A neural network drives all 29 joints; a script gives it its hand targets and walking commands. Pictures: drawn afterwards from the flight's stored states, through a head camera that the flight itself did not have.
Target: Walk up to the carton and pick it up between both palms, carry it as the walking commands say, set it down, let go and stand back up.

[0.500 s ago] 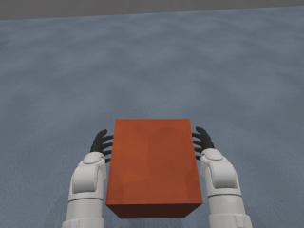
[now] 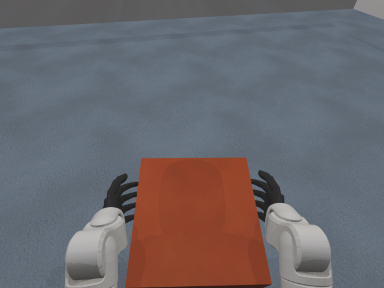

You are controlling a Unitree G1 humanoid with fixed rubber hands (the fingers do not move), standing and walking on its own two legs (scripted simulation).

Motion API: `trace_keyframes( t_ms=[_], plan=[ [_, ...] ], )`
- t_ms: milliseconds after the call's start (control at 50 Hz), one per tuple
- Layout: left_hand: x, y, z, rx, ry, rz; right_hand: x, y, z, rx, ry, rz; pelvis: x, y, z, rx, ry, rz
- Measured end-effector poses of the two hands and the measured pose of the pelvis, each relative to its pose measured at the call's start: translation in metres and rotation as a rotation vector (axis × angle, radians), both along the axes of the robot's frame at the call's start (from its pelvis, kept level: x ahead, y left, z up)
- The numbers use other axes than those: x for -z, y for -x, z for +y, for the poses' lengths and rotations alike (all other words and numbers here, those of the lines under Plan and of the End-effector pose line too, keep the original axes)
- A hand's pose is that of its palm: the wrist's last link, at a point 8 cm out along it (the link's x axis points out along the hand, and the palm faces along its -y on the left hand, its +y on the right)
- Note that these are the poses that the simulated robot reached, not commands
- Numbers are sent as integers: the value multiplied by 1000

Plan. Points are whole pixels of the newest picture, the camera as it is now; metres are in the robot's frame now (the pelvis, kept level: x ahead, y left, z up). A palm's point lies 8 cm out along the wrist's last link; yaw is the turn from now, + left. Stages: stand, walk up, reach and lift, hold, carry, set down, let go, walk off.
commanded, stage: carry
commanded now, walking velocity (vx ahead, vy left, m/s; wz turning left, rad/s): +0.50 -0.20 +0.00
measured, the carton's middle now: (193, 234) +0.24 +0.01 +0.01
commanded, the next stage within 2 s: none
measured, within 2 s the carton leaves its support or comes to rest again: neither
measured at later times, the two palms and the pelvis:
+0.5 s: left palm (186, 119) +0.53 +0.02 +0.08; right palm (287, 117) +0.55 -0.26 +0.08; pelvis +0.30 -0.13 +0.01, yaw +2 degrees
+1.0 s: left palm (204, 62) +0.88 -0.04 +0.09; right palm (282, 61) +0.86 -0.33 +0.11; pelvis +0.63 -0.17 +0.02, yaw -2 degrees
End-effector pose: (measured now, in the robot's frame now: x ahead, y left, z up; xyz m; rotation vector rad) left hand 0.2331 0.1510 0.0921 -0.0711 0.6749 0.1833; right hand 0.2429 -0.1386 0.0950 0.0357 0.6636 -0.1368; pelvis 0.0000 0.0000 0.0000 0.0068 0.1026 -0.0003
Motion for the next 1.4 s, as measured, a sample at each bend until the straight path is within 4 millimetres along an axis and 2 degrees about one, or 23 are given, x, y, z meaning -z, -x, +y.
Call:
trace_keyframes(
  t_ms=[80,140,220,320,380,460,540,620,700,760,840,940,1020,1080,1140,1180,1220,1300,1400],
  plan=[
    [-5,-48,-22,56,2,29,-4,-30,-22,60,-2,29,-12,-42,-9,11,18,-3],
    [-8,-85,-40,79,11,15,-10,-61,-39,85,4,16,-16,-76,-23,11,34,-7],
    [-5,-137,-65,77,14,-11,-9,-114,-65,86,5,-10,-10,-129,-49,12,39,-11],
    [12,-207,-101,50,-12,-39,13,-194,-101,55,-14,-39,15,-203,-91,-8,43,-25],
    [20,-238,-114,30,-22,21,21,-234,-114,32,-21,20,10,-235,-108,-19,35,-14],
    [15,-275,-123,-9,-27,56,18,-281,-122,-7,-27,54,-3,-278,-124,-32,23,-9],
    [4,-320,-130,-30,-18,20,7,-330,-129,-26,-20,20,-9,-327,-136,-27,16,-9],
    [-3,-376,-138,-18,-1,-22,-2,-380,-138,-15,-1,-22,-7,-382,-142,-19,19,-24],
    [4,-440,-146,10,18,-47,-3,-436,-145,9,25,-48,5,-445,-145,-13,21,-43],
    [15,-491,-151,36,28,-50,5,-480,-151,30,43,-50,17,-492,-145,14,0,-53],
    [17,-547,-167,94,12,23,11,-521,-166,84,33,24,6,-538,-147,45,5,-38],
    [7,-608,-185,123,20,43,-2,-575,-183,115,35,45,-14,-596,-160,36,37,-33],
    [-2,-657,-197,89,34,8,-15,-633,-196,84,44,12,-20,-646,-181,26,55,-25],
    [-6,-697,-211,56,31,-27,-17,-681,-210,53,40,-23,-15,-689,-202,19,51,-22],
    [-5,-740,-231,32,12,-57,-10,-730,-231,29,23,-53,-3,-737,-226,3,36,-26],
    [1,-771,-248,16,-3,-78,1,-765,-247,13,11,-75,12,-772,-245,-18,19,-35],
    [10,-799,-263,19,-32,-52,13,-796,-262,11,-12,-53,17,-797,-259,-12,41,-32],
    [16,-840,-282,10,-34,47,20,-842,-282,1,-18,47,3,-839,-280,-35,24,-24],
    [5,-893,-297,-13,-30,38,10,-900,-296,-17,-19,38,-9,-896,-299,-35,13,-19]
  ],
)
